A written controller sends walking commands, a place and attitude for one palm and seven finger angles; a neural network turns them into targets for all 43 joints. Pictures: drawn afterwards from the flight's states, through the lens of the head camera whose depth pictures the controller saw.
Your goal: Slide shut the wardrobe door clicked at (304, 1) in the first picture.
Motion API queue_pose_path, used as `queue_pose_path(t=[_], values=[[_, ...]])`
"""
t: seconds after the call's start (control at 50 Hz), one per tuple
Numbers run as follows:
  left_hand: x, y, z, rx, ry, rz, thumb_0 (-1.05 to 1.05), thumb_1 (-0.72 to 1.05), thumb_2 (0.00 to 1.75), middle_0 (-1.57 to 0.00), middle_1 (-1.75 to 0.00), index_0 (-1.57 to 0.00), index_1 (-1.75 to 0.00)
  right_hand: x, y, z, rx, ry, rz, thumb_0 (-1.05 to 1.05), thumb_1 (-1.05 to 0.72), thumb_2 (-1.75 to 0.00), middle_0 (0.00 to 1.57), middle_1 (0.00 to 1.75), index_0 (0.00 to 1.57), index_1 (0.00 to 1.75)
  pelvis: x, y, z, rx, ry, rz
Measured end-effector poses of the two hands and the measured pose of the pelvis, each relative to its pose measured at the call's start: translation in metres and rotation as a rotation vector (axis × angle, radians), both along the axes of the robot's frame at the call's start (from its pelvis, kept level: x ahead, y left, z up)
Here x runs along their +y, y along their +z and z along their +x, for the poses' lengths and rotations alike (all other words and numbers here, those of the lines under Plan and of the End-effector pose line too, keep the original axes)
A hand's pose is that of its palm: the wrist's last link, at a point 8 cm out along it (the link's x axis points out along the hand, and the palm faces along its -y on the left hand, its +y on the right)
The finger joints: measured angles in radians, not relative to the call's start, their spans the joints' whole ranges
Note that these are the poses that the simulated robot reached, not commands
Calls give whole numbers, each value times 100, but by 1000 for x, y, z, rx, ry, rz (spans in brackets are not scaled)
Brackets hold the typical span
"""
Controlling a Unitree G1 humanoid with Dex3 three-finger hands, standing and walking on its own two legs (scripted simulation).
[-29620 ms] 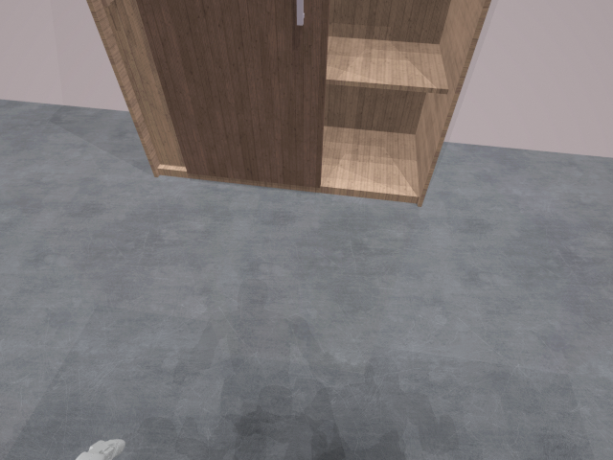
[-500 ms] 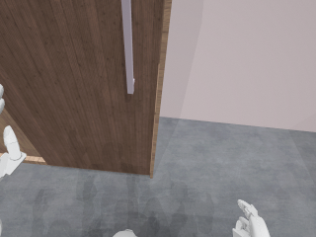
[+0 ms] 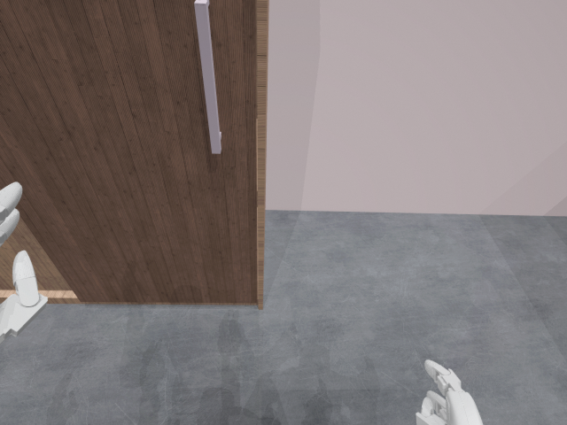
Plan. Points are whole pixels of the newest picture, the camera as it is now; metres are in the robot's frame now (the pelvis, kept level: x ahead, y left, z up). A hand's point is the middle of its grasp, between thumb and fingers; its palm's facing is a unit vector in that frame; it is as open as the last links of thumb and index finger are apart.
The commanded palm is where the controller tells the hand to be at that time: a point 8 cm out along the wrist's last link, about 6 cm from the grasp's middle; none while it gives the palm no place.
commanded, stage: stop stepping back and stand still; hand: left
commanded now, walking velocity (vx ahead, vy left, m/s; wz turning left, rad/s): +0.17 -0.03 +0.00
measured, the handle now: (211, 83) +0.68 +0.17 +0.18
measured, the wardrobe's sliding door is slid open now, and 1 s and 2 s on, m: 0.00 0.00 0.00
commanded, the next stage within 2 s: let the arm hang, fingers relaxed in 0.68 s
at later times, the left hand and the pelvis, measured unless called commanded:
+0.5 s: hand out of the picture +0.10 +0.30 +0.17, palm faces +0.51 -0.79 -0.34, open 7.4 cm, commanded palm +0.04 +0.33 +0.19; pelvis -0.09 +0.03 -0.01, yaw +2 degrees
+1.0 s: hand out of the picture +0.05 +0.25 -0.14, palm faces +0.06 -0.96 -0.27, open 7.4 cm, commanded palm none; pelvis -0.08 +0.04 -0.01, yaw +4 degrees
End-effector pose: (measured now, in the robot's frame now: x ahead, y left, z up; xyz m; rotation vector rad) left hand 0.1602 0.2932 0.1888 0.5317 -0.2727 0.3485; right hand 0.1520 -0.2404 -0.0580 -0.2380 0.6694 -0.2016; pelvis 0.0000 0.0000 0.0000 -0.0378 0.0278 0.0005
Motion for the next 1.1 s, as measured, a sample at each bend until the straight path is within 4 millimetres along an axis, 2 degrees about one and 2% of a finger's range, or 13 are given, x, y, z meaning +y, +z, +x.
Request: queue_pose_path(t=[0.18, 0.32, 0.4, 0.58, 0.68, 0.78, 0.8, 0.84, 0.92, 0.96, 1.0, 1.04, 1.1], values=[[27, -9, -53, -1, 111, -54, 1, 89, 90, -21, -30, -21, -30, -10, 4, -74, 59, -38, -67, 1, -91, -90, 20, 30, 20, 30, 9, 8, -43, -44, 7, 13], [11, -1, -88, -51, 96, -68, 1, 89, 90, -21, -30, -21, -30, 2, -11, -102, 100, 14, -15, 1, -91, -90, 20, 30, 20, 30, 4, 5, -77, -53, 15, 27], [16, 0, -99, -75, 90, -80, 1, 89, 90, -21, -30, -21, -30, 9, -13, -114, 124, 13, -5, 1, -91, -90, 20, 30, 20, 30, 9, 6, -84, -53, 19, 35], [46, -7, -100, -71, 108, -34, 1, 89, 90, -21, -30, -21, -30, 32, -20, -114, 67, -8, -7, 1, -91, -90, 20, 30, 20, 30, 30, -7, -97, -71, 20, 39], [38, 1, -103, -29, 111, 1, 1, 89, 90, -21, -30, -21, -30, 50, -24, -109, 76, 47, 65, 1, -91, -90, 20, 30, 20, 30, 24, -2, -93, -56, 30, 28], [30, 2, -103, -29, 116, -7, 1, 89, 90, -21, -30, -21, -30, 51, -35, -97, 123, 92, 72, 1, -91, -90, 20, 30, 20, 30, 23, -4, -89, -53, 36, 24], [32, -5, -99, -5, 118, -7, 1, 89, 90, -21, -30, -21, -30, 49, -36, -95, 133, 108, 77, 1, -91, -90, 20, 30, 20, 30, 24, -3, -87, -48, 48, 26], [41, -46, -84, 151, 128, -70, 0, 89, 90, -21, -30, -21, -30, 46, -44, -91, 186, 134, 84, 1, -91, -90, 20, 30, 20, 30, 28, -3, -84, -38, 75, 34], [44, -181, -75, 640, 155, -287, 0, 90, 90, -20, -30, -20, -30, 39, -63, -91, 271, 142, 57, 1, -91, -90, 20, 30, 20, 30, 40, -15, -81, -34, 93, 22], [28, -247, -93, 911, 155, -380, 0, 90, 90, -20, -30, -20, -30, 37, -66, -99, 319, 120, 39, 1, -91, -90, 20, 30, 20, 30, 42, -16, -80, -39, 81, 29], [4, -295, -123, 1153, 142, -467, 0, 91, 90, -20, -30, -20, -30, 36, -64, -111, 374, 98, 25, 1, -91, -90, 20, 30, 20, 30, 43, -13, -77, -42, 72, 31], [-22, -325, -158, 1341, 125, -550, 1, 91, 90, -20, -30, -20, -30, 36, -60, -126, 442, 79, 10, 1, -91, -90, 20, 30, 20, 30, 43, -7, -74, -41, 67, 30], [-21, -337, -195, 1436, 218, -624, -2, 99, 90, -21, -30, -21, -30, 37, -55, -147, 558, 60, -8, 1, -91, -90, 20, 30, 20, 30, 42, 1, -71, -35, 70, 26]])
